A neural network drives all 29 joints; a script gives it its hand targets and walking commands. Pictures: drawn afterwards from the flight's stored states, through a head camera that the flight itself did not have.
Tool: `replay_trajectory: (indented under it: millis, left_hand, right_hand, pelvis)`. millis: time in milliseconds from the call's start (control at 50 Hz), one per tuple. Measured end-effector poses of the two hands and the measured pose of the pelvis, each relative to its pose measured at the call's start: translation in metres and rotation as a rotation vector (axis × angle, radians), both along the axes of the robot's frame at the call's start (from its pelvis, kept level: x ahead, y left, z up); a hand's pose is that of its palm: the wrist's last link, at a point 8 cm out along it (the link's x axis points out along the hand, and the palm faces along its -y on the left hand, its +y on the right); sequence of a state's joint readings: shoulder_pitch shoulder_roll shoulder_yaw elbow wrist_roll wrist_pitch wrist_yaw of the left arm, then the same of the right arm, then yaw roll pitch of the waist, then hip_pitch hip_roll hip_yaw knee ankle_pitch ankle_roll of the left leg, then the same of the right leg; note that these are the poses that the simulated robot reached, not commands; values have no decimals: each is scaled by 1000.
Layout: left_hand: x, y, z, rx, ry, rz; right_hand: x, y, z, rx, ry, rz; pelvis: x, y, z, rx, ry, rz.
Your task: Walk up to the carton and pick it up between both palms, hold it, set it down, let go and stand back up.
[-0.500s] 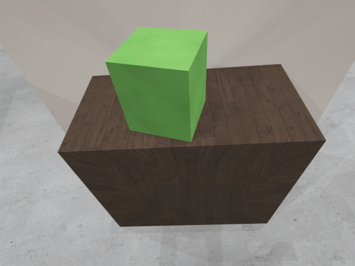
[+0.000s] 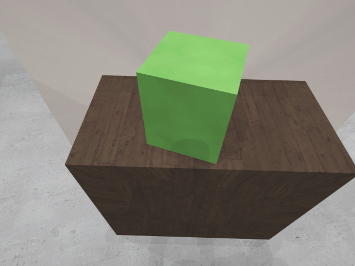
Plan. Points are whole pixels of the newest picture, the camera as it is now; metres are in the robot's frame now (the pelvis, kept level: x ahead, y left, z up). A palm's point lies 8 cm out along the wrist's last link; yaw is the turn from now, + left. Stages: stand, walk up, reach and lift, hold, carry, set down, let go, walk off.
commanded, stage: walk up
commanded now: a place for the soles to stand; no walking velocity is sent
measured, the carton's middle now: (193, 99) +0.52 -0.02 +0.08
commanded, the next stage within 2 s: reach and lift in 1.20 s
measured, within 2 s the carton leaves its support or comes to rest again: neither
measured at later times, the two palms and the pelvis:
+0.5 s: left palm out of the picture +0.09 +0.32 -0.09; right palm out of the picture +0.10 -0.31 -0.10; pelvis +0.01 +0.00 +0.00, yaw +0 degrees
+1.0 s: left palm out of the picture +0.08 +0.33 -0.09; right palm out of the picture +0.10 -0.31 -0.10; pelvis +0.00 +0.00 +0.00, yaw +0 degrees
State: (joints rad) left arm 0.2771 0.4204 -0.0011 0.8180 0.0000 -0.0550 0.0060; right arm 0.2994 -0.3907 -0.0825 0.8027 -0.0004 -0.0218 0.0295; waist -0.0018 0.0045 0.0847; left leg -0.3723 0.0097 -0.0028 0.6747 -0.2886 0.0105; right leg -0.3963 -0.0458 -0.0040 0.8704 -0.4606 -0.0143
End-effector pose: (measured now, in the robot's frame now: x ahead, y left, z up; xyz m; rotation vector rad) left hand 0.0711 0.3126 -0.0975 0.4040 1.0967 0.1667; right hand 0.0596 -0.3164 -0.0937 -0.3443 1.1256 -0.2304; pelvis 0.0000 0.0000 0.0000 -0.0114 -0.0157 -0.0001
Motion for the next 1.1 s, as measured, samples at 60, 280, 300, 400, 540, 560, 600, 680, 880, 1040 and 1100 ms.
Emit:
replay_trajectory:
  millis: [60,280,300,400,540,560,600,680,880,1040,1100]
  left_hand:
    - [6,2,-1,2,10,-5]
    - [-3,12,12,67,66,9]
    - [-2,14,12,67,62,12]
    - [8,12,10,56,36,11]
    - [16,12,10,55,23,11]
    - [17,12,10,55,22,12]
    - [18,12,10,54,20,14]
    - [19,12,10,54,13,15]
    - [16,13,10,55,6,17]
    - [11,16,8,55,40,28]
    - [12,17,7,54,48,30]
  right_hand:
    - [8,2,1,-5,-10,-2]
    - [36,10,-12,47,-56,7]
    - [37,12,-13,49,-59,9]
    - [37,10,-9,39,-65,11]
    - [45,10,-7,38,-81,11]
    - [46,10,-7,39,-84,11]
    - [48,10,-7,39,-87,12]
    - [50,10,-6,39,-96,12]
    - [44,10,-7,39,-91,4]
    - [40,10,-9,38,-59,-6]
    - [42,11,-9,37,-53,-8]
  pelvis:
    - [4,2,0,0,6,-5]
    - [8,2,1,-1,10,-2]
    - [8,3,1,-1,10,-1]
    - [8,3,2,0,11,-1]
    - [10,2,2,1,13,-1]
    - [10,2,2,1,13,-1]
    - [9,2,2,0,13,-1]
    - [8,2,2,0,9,0]
    - [1,3,1,-1,-2,0]
    - [4,5,2,-3,5,0]
    - [6,5,3,-3,8,0]
